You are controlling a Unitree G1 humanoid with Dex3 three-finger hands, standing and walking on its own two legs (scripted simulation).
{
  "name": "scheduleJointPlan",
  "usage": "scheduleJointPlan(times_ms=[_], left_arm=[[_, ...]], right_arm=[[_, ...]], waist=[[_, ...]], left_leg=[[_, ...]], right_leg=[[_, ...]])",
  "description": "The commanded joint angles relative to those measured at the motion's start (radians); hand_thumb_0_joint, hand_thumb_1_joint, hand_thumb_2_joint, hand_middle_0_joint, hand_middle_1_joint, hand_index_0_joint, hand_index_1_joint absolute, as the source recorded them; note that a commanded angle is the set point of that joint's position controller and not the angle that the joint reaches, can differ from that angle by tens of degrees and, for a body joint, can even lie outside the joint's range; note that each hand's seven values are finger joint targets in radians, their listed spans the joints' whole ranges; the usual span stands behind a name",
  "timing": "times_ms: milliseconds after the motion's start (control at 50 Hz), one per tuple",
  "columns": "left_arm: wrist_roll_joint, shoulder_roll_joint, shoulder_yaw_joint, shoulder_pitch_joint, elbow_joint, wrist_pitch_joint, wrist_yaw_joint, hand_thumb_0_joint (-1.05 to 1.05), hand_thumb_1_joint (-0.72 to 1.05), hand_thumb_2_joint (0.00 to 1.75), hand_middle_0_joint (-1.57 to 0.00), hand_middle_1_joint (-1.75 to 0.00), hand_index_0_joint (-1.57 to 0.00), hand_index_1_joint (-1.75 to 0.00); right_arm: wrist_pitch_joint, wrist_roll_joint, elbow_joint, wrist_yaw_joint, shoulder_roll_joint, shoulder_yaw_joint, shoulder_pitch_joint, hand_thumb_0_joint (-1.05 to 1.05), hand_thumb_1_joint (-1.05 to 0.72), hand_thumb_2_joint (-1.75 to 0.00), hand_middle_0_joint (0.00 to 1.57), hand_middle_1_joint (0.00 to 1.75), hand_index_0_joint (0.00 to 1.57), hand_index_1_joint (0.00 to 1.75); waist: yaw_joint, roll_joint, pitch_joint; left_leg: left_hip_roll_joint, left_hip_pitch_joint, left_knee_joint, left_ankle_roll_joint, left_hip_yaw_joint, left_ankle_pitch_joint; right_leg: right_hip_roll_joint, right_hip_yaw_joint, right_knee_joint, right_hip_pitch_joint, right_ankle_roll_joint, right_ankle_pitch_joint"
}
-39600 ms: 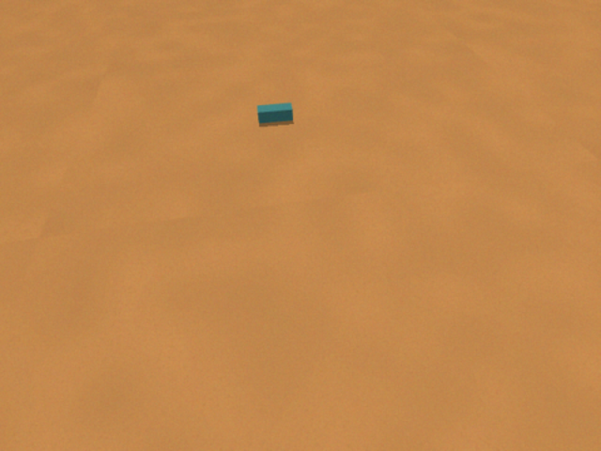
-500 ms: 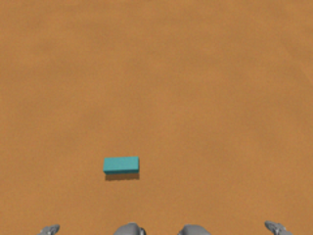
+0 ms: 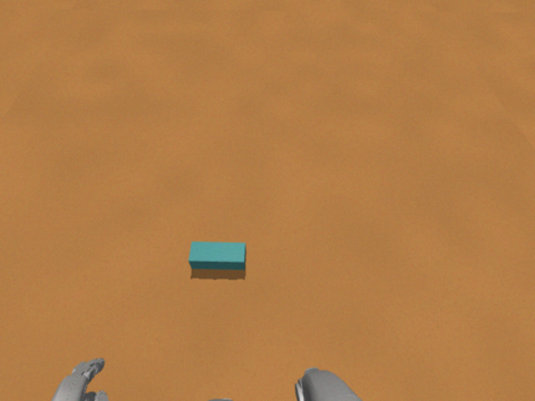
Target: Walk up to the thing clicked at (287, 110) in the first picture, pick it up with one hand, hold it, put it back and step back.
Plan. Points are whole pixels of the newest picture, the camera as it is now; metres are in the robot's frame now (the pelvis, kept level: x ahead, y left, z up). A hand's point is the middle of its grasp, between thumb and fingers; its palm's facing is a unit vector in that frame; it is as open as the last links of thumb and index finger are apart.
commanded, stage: step back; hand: left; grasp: from above
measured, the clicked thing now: (218, 255) +0.67 +0.19 -0.72
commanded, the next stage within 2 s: none
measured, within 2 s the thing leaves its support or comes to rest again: neither
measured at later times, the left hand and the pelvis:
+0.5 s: hand out of the picture -0.06 +0.22 -0.13, palm faces -0.03 -0.90 -0.44, open 7.4 cm; pelvis -0.16 -0.05 +0.00, yaw -2 degrees
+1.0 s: hand out of the picture -0.26 +0.21 -0.15, palm faces -0.05 -0.90 -0.42, open 7.4 cm; pelvis -0.35 -0.06 -0.01, yaw -2 degrees
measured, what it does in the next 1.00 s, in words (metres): walks backwards: right foot, then left foot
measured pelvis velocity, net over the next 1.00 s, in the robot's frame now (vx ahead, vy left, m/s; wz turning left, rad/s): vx -0.35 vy -0.06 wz -0.04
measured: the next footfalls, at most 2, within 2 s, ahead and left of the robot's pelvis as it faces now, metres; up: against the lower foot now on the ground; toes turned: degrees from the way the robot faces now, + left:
right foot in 0.28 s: -0.09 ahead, -0.16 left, +0.00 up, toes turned -2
left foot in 0.64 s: -0.19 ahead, +0.07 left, +0.00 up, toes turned +0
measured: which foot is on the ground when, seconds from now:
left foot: down 0.00-0.30, up 0.32-0.62, down 0.64-0.98, up 1.00-1.00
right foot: up 0.00-0.26, down 0.28-0.66, up 0.68-0.94, down 0.96-1.00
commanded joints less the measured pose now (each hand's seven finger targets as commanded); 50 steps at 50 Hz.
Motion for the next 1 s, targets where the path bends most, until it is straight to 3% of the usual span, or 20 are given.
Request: scheduleJointPlan(times_ms=[0,80,140,240,260,280,300,360,480,580,600,620,640,660,720,840,920,940,960,980], left_arm=[[-0.009,0.187,0.065,0.084,-0.054,-0.030,0.009,0.00,0.90,0.90,-0.20,-0.30,-0.20,-0.30],[0.003,0.178,0.065,0.047,-0.067,-0.034,0.001,0.00,0.90,0.90,-0.20,-0.30,-0.20,-0.30],[-0.001,0.173,0.063,0.071,-0.061,-0.033,-0.005,0.00,0.90,0.90,-0.20,-0.30,-0.20,-0.30],[0.014,0.175,0.068,0.249,0.033,-0.053,-0.013,0.00,0.90,0.90,-0.20,-0.30,-0.20,-0.30],[0.032,0.243,0.086,0.223,0.015,-0.060,-0.014,0.00,0.90,0.90,-0.20,-0.30,-0.20,-0.30],[0.023,0.362,0.112,0.145,-0.021,-0.053,-0.014,0.00,0.90,0.90,-0.20,-0.30,-0.20,-0.30],[0.027,0.383,0.111,0.081,-0.060,-0.061,-0.008,0.00,0.90,0.90,-0.20,-0.30,-0.20,-0.30],[0.024,0.240,0.075,-0.057,-0.079,-0.064,0.005,0.00,0.90,0.90,-0.20,-0.30,-0.20,-0.30],[0.026,0.224,0.069,0.092,-0.072,-0.055,0.021,0.00,0.90,0.90,-0.20,-0.30,-0.20,-0.30],[0.004,0.237,0.056,0.021,-0.098,-0.036,0.015,0.00,0.90,0.90,-0.20,-0.30,-0.20,-0.30],[0.002,0.223,0.045,0.035,-0.101,-0.032,0.012,0.00,0.90,0.90,-0.20,-0.30,-0.20,-0.30],[-0.001,0.188,0.034,0.056,-0.103,-0.030,0.009,0.00,0.90,0.90,-0.20,-0.30,-0.20,-0.30],[-0.011,0.192,0.045,-0.004,-0.113,-0.032,0.018,0.00,0.90,0.90,-0.20,-0.30,-0.20,-0.30],[0.005,0.213,0.060,-0.051,-0.105,-0.031,0.025,0.00,0.90,0.90,-0.20,-0.30,-0.20,-0.30],[-0.017,0.193,0.055,0.057,-0.037,-0.024,0.019,0.00,0.90,0.90,-0.20,-0.30,-0.20,-0.30],[-0.002,0.174,0.041,0.084,-0.016,-0.046,0.004,0.00,0.90,0.90,-0.20,-0.30,-0.20,-0.30],[0.010,0.164,0.035,0.197,0.063,-0.074,0.008,0.00,0.90,0.90,-0.20,-0.30,-0.20,-0.30],[0.024,0.220,0.052,0.202,0.069,-0.083,0.010,0.00,0.90,0.90,-0.20,-0.30,-0.20,-0.30],[0.028,0.334,0.082,0.183,0.051,-0.083,0.007,0.00,0.90,0.90,-0.20,-0.30,-0.20,-0.30],[0.032,0.406,0.095,0.116,0.019,-0.084,0.011,0.00,0.90,0.90,-0.20,-0.30,-0.20,-0.30]], right_arm=[[-0.029,0.006,-0.102,-0.033,-0.259,-0.073,-0.064,0.00,-0.90,-0.90,0.20,0.30,0.20,0.30],[-0.025,0.006,-0.114,-0.036,-0.259,-0.080,0.010,0.00,-0.90,-0.90,0.20,0.30,0.20,0.30],[-0.018,0.003,-0.133,-0.035,-0.284,-0.088,-0.007,0.00,-0.90,-0.90,0.20,0.30,0.20,0.30],[0.013,0.021,-0.153,-0.025,-0.280,-0.079,-0.081,0.00,-0.90,-0.90,0.20,0.30,0.20,0.30],[0.015,0.027,-0.161,-0.022,-0.228,-0.065,-0.059,0.00,-0.90,-0.90,0.20,0.30,0.20,0.30],[0.014,0.036,-0.177,-0.037,-0.194,-0.064,-0.109,0.00,-0.90,-0.90,0.20,0.30,0.20,0.30],[0.019,0.035,-0.164,-0.043,-0.241,-0.082,-0.103,0.00,-0.90,-0.90,0.20,0.30,0.20,0.30],[0.008,0.047,-0.096,-0.038,-0.221,-0.065,0.011,0.00,-0.90,-0.90,0.20,0.30,0.20,0.30],[0.001,0.025,-0.111,-0.037,-0.192,-0.049,-0.022,0.00,-0.90,-0.90,0.20,0.30,0.20,0.30],[-0.003,0.018,-0.055,-0.024,-0.199,-0.067,0.107,0.00,-0.90,-0.90,0.20,0.30,0.20,0.30],[-0.004,0.010,-0.053,-0.025,-0.222,-0.076,0.110,0.00,-0.90,-0.90,0.20,0.30,0.20,0.30],[-0.004,-0.007,-0.064,-0.023,-0.292,-0.096,0.092,0.00,-0.90,-0.90,0.20,0.30,0.20,0.30],[0.001,0.007,-0.089,-0.011,-0.392,-0.108,0.020,0.00,-0.90,-0.90,0.20,0.30,0.20,0.30],[-0.008,-0.001,-0.097,-0.014,-0.388,-0.111,0.003,0.00,-0.90,-0.90,0.20,0.30,0.20,0.30],[-0.007,-0.008,-0.106,-0.028,-0.278,-0.069,-0.107,0.00,-0.90,-0.90,0.20,0.30,0.20,0.30],[0.011,-0.007,-0.112,-0.019,-0.262,-0.075,-0.049,0.00,-0.90,-0.90,0.20,0.30,0.20,0.30],[0.039,0.019,-0.102,-0.011,-0.279,-0.073,-0.076,0.00,-0.90,-0.90,0.20,0.30,0.20,0.30],[0.039,0.023,-0.107,-0.006,-0.228,-0.057,-0.070,0.00,-0.90,-0.90,0.20,0.30,0.20,0.30],[0.032,0.030,-0.141,-0.011,-0.173,-0.045,-0.118,0.00,-0.90,-0.90,0.20,0.30,0.20,0.30],[0.040,0.020,-0.138,-0.027,-0.205,-0.063,-0.146,0.00,-0.90,-0.90,0.20,0.30,0.20,0.30]], waist=[[0.041,0.165,-0.180],[-0.023,0.164,-0.195],[-0.019,0.214,-0.217],[0.058,0.184,-0.280],[0.041,0.002,-0.231],[0.074,-0.251,-0.185],[0.067,-0.240,-0.128],[-0.026,-0.095,-0.129],[0.074,-0.142,-0.180],[0.008,-0.131,-0.263],[0.008,-0.088,-0.263],[0.013,0.084,-0.263],[-0.011,0.273,-0.236],[-0.037,0.238,-0.199],[0.055,0.123,-0.158],[0.003,0.240,-0.202],[0.046,0.212,-0.303],[0.039,0.097,-0.268],[0.065,-0.173,-0.211],[0.102,-0.222,-0.161]], left_leg=[[0.285,0.102,-0.173,0.205,-0.217,0.582],[0.296,0.189,-0.149,0.244,-0.213,0.583],[0.309,0.152,-0.142,0.237,-0.211,0.518],[0.195,-0.064,-0.011,0.097,-0.121,0.233],[0.075,-0.265,0.112,0.030,-0.098,0.028],[-0.084,-0.287,0.362,-0.023,-0.053,-0.272],[-0.040,-0.228,0.556,-0.035,-0.160,-0.303],[-0.093,-0.229,0.608,-0.028,-0.135,-0.157],[-0.040,-0.244,0.315,-0.049,-0.052,-0.228],[-0.015,0.001,-0.137,-0.008,0.044,-0.002],[0.030,0.069,-0.201,0.015,-0.021,0.107],[0.215,0.149,-0.227,0.092,-0.277,0.213],[0.403,0.009,-0.285,0.250,-0.457,0.320],[0.458,-0.101,-0.304,0.316,-0.543,0.369],[0.295,-0.092,-0.221,0.213,-0.222,0.448],[0.280,0.121,-0.157,0.224,-0.194,0.431],[0.218,0.083,-0.026,0.131,-0.123,0.344],[0.151,-0.107,0.061,0.073,-0.103,0.166],[-0.038,-0.326,0.197,-0.002,-0.061,-0.151],[-0.028,-0.256,0.428,-0.035,-0.149,-0.300]], right_leg=[[0.008,0.057,0.234,-0.047,0.010,0.006],[-0.011,0.017,0.104,-0.048,0.051,-0.019],[-0.050,-0.027,-0.065,0.036,0.043,-0.015],[-0.074,-0.115,-0.604,0.364,-0.012,0.280],[-0.204,0.133,-0.628,0.397,-0.059,0.220],[-0.459,0.394,-0.726,0.170,-0.233,0.260],[-0.544,0.500,-0.755,0.009,-0.303,0.294],[-0.317,0.093,-0.585,0.113,-0.179,0.566],[-0.344,0.095,-0.519,0.382,-0.196,0.741],[-0.333,0.078,-0.432,0.323,-0.146,0.646],[-0.299,0.062,-0.389,0.231,-0.096,0.559],[-0.191,-0.008,-0.251,0.046,-0.035,0.338],[-0.031,-0.133,-0.059,0.031,0.005,-0.069],[-0.036,0.001,0.130,0.058,0.008,-0.151],[0.004,0.040,0.279,0.030,-0.008,-0.021],[-0.069,-0.076,-0.150,0.071,0.042,-0.018],[-0.056,-0.169,-0.657,0.309,0.006,0.260],[-0.137,-0.002,-0.642,0.383,-0.019,0.250],[-0.363,0.314,-0.691,0.352,-0.128,0.277],[-0.550,0.486,-0.745,0.104,-0.288,0.280]])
